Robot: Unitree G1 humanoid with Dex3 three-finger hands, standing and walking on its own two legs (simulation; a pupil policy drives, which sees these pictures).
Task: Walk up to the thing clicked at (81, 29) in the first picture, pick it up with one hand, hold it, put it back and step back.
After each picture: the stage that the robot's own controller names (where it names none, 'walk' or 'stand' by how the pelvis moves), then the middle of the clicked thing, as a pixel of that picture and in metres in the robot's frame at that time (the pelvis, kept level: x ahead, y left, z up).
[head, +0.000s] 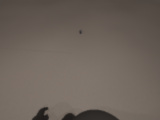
stand; (80, 31) +2.21 +0.31 -0.72
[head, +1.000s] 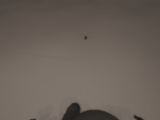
walk; (85, 37) +2.07 +0.28 -0.72
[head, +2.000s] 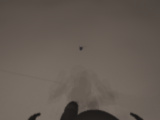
walk; (80, 47) +1.41 +0.27 -0.71
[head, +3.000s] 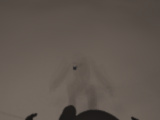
walk; (74, 66) +0.89 +0.23 -0.70
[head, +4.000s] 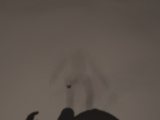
walk; (68, 84) +0.55 +0.21 -0.70
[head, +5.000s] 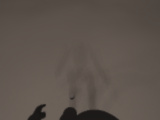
stand; (71, 96) +0.36 +0.16 -0.70
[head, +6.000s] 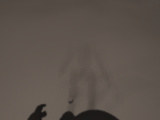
stand; (70, 100) +0.33 +0.17 -0.71
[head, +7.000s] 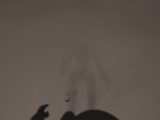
stand; (66, 98) +0.35 +0.24 -0.72
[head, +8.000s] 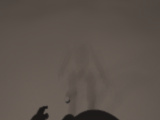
stand; (67, 99) +0.34 +0.24 -0.73
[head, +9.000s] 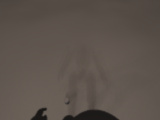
stand; (66, 101) +0.34 +0.24 -0.73
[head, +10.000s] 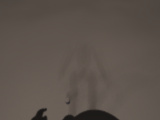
stand; (67, 100) +0.33 +0.24 -0.73
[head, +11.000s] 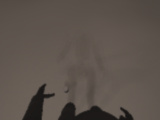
go down; (66, 89) +0.36 +0.23 -0.68
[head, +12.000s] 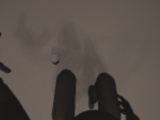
go down; (54, 59) +0.42 +0.26 -0.30
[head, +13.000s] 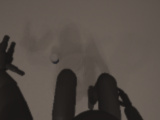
close in; (54, 59) +0.42 +0.27 -0.29
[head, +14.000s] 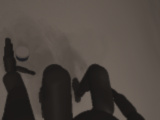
close in; (22, 54) +0.40 +0.29 -0.22
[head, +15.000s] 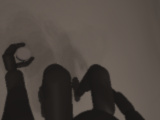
close; (23, 54) +0.38 +0.29 -0.22
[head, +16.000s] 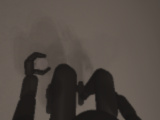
lift; (41, 63) +0.32 +0.26 -0.18
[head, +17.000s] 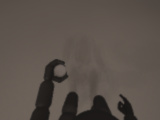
lift; (61, 73) +0.32 +0.18 +0.02
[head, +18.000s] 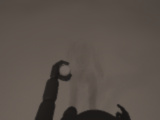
hold; (65, 73) +0.33 +0.16 +0.02
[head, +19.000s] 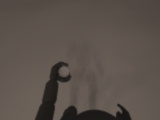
hold; (65, 74) +0.32 +0.17 +0.01
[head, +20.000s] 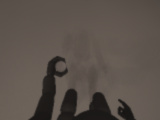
crouch; (62, 68) +0.36 +0.19 -0.05
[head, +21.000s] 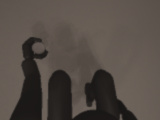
lower; (40, 51) +0.44 +0.28 -0.13
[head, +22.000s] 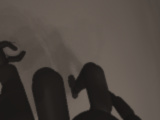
lower; (13, 52) +0.42 +0.29 -0.23
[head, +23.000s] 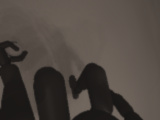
lower; (15, 52) +0.41 +0.29 -0.23
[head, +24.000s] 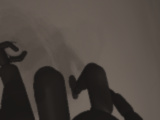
lower; (15, 52) +0.41 +0.29 -0.23
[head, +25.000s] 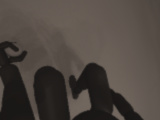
lower; (15, 52) +0.41 +0.29 -0.22
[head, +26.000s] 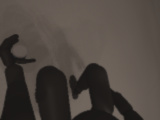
open; (19, 53) +0.40 +0.28 -0.23
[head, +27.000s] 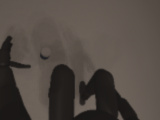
stand; (45, 53) +0.41 +0.26 -0.25
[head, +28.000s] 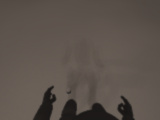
stand; (68, 90) +0.37 +0.19 -0.62
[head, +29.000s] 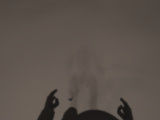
stand; (70, 97) +0.37 +0.20 -0.66
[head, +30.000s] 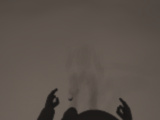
stand; (70, 97) +0.36 +0.19 -0.67
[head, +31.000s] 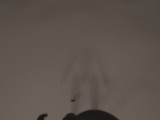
walk; (72, 98) +0.38 +0.19 -0.72
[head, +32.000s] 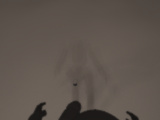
walk; (75, 82) +0.50 +0.17 -0.70
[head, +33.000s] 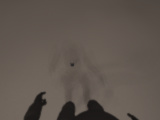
walk; (72, 63) +0.80 +0.20 -0.70
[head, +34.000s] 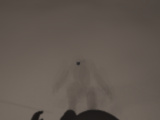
stand; (78, 62) +1.01 +0.21 -0.71
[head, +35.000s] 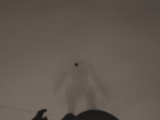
stand; (76, 63) +1.02 +0.22 -0.73
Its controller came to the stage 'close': yes
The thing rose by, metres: 0.72
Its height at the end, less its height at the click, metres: +0.00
